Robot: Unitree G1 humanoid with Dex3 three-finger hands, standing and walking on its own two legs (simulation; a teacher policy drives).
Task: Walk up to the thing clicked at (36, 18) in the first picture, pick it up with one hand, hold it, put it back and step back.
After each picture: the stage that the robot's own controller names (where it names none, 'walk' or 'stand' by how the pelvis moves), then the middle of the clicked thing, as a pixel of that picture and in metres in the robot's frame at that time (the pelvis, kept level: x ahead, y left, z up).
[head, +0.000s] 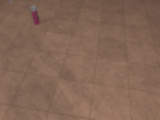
stand; (35, 15) +1.82 +0.60 -0.66
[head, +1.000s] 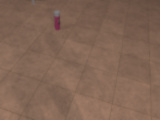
walk; (57, 20) +1.72 +0.29 -0.63
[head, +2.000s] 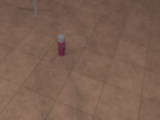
walk; (61, 45) +1.14 +0.18 -0.64
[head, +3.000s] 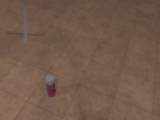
walk; (50, 86) +0.73 +0.21 -0.64
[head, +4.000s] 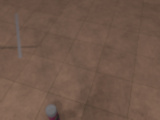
walk; (53, 115) +0.43 +0.20 -0.64
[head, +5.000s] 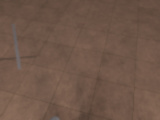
stand; out of the picture +0.37 +0.19 -0.64
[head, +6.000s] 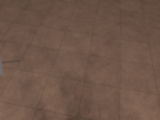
walk; out of the picture +0.35 +0.22 -0.64
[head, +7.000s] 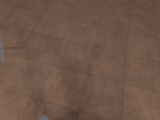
stand; out of the picture +0.32 +0.20 -0.62
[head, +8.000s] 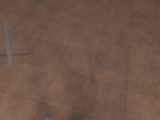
walk; out of the picture +0.35 +0.19 -0.63
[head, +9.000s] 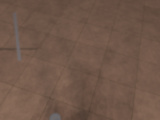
walk; out of the picture +0.36 +0.15 -0.64
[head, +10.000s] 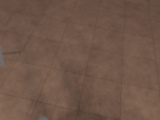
walk; out of the picture +0.35 +0.20 -0.64
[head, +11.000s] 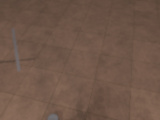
stand; out of the picture +0.42 +0.22 -0.64
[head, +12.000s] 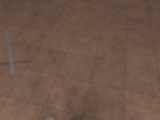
stand; out of the picture +0.42 +0.20 -0.66
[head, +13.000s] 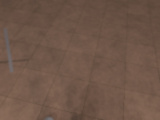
stand; out of the picture +0.41 +0.20 -0.66
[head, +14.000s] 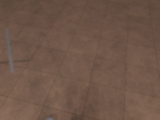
stand; out of the picture +0.41 +0.20 -0.66
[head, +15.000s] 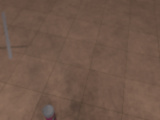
go down; (50, 116) +0.42 +0.19 -0.64
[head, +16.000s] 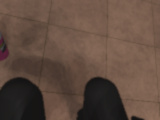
go down; out of the picture +0.46 +0.29 -0.23
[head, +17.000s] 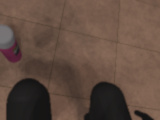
close in; (9, 47) +0.46 +0.29 -0.25
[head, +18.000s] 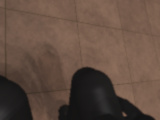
close in; out of the picture +0.41 +0.34 -0.15
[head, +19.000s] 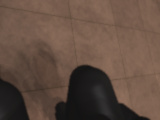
lift; out of the picture +0.41 +0.33 -0.16
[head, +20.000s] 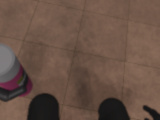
lift; (12, 76) +0.32 +0.22 +0.00
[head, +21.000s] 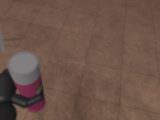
hold; (30, 87) +0.32 +0.17 +0.03
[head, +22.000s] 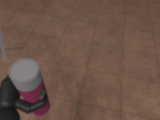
hold; (34, 92) +0.30 +0.16 +0.03
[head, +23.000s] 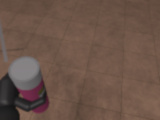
hold; (33, 90) +0.31 +0.16 +0.04
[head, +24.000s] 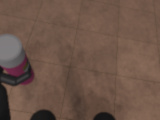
crouch; (17, 65) +0.39 +0.20 -0.02
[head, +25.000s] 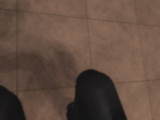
lower; out of the picture +0.44 +0.31 -0.13
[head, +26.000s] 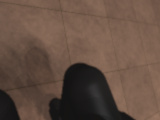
lower; out of the picture +0.43 +0.34 -0.16
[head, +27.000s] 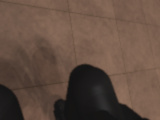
lower; out of the picture +0.41 +0.34 -0.16
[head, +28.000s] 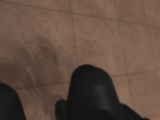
lower; out of the picture +0.40 +0.34 -0.16
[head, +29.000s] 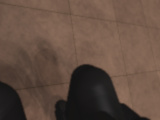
lower; out of the picture +0.40 +0.32 -0.16
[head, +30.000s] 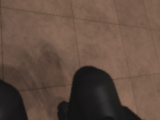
open; out of the picture +0.40 +0.33 -0.16
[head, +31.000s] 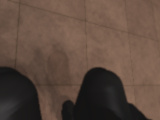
stand; out of the picture +0.41 +0.32 -0.17
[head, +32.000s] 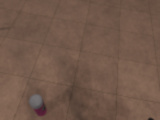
stand; (38, 106) +0.40 +0.23 -0.52
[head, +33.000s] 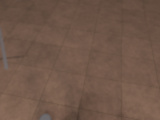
stand; out of the picture +0.42 +0.21 -0.60
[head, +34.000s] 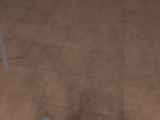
stand; out of the picture +0.40 +0.21 -0.60
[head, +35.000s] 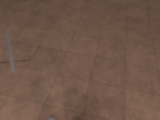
stand; out of the picture +0.41 +0.19 -0.64
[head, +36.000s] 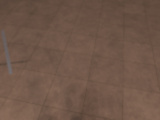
stand; out of the picture +0.39 +0.20 -0.66
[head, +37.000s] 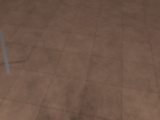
stand; out of the picture +0.38 +0.21 -0.66
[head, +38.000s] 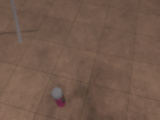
walk; (59, 98) +0.48 +0.19 -0.64
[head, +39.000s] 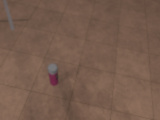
walk; (53, 75) +0.69 +0.18 -0.64
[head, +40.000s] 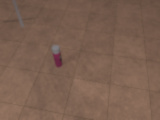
stand; (57, 56) +0.97 +0.29 -0.63
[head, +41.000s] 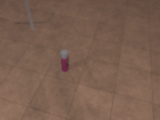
stand; (64, 61) +1.00 +0.16 -0.65
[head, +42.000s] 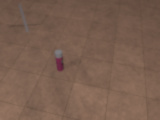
stand; (59, 61) +1.03 +0.21 -0.66
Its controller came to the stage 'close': yes
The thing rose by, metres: 0.68
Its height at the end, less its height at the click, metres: +0.00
